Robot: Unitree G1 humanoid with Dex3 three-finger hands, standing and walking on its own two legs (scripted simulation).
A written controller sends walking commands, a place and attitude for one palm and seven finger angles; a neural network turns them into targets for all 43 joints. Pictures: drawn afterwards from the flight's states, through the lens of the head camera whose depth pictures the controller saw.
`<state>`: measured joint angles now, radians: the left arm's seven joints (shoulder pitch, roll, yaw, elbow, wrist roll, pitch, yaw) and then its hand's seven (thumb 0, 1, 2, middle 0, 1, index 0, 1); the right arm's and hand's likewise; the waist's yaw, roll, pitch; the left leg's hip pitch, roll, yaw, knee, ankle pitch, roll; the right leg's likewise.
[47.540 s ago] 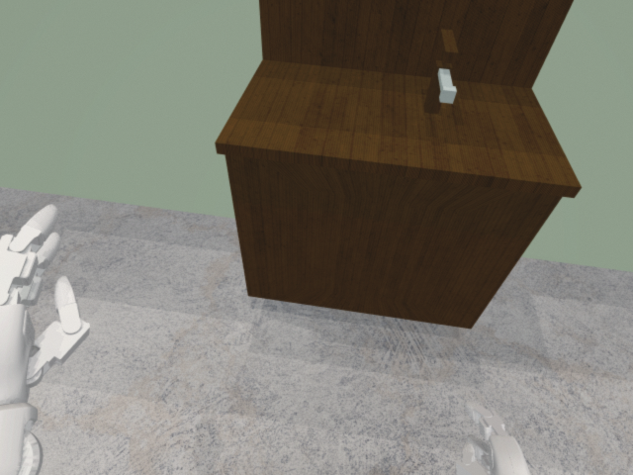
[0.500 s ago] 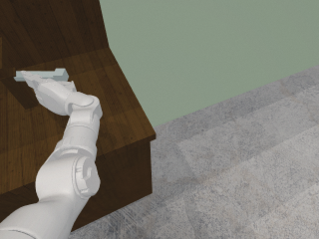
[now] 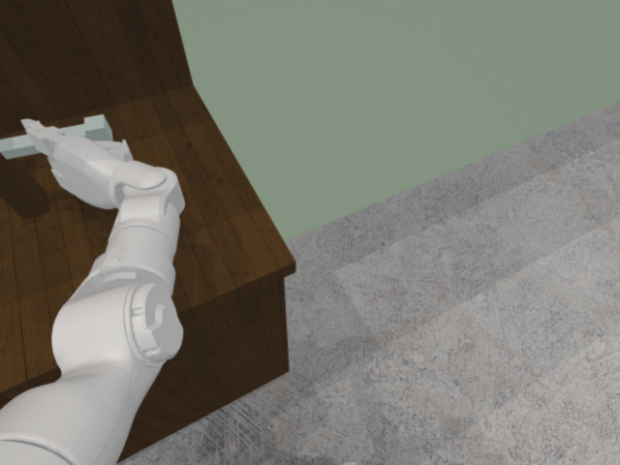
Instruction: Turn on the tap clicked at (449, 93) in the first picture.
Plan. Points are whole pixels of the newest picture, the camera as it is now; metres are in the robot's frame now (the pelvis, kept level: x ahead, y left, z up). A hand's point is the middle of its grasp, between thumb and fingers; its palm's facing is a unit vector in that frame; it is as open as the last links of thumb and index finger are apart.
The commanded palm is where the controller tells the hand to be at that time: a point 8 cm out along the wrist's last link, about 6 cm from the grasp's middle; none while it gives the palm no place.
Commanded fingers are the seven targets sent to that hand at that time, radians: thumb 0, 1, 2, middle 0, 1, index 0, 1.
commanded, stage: lift the hand up off the lever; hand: left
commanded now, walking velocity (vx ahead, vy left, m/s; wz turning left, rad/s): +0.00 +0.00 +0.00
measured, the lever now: (98, 131) +0.54 +0.24 +0.12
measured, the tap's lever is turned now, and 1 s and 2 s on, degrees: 82 82 82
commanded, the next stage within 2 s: none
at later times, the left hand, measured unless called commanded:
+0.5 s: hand (111, 146) +0.50 +0.21 +0.13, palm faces +0.82 -0.56 -0.13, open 7.8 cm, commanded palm +0.44 +0.21 +0.14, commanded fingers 0.00 0.90 0.90 -0.15 -0.15 -0.15 -0.15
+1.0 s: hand (100, 139) +0.48 +0.21 +0.16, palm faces +0.84 -0.53 -0.12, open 7.8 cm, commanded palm +0.43 +0.21 +0.16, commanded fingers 0.00 0.90 0.90 -0.15 -0.15 -0.15 -0.15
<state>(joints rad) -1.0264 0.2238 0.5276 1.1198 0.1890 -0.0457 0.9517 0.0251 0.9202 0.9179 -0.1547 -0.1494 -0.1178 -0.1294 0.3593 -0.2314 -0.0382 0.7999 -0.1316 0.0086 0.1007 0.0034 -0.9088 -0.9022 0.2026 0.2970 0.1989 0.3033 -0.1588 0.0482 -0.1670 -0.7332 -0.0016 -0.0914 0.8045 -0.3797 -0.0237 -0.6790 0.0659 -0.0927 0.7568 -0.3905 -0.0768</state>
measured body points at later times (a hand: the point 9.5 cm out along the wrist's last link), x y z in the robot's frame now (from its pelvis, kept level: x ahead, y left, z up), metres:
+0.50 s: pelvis +0.01 +0.01 +0.01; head +0.06 +0.01 +0.45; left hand +0.45 +0.23 +0.14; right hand +0.04 -0.24 -0.13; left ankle +0.00 +0.14 -0.70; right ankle -0.02 -0.07 -0.70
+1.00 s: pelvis +0.01 +0.00 +0.01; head +0.04 -0.01 +0.46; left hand +0.44 +0.23 +0.17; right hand +0.04 -0.25 -0.13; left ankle +0.00 +0.13 -0.70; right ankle -0.02 -0.07 -0.70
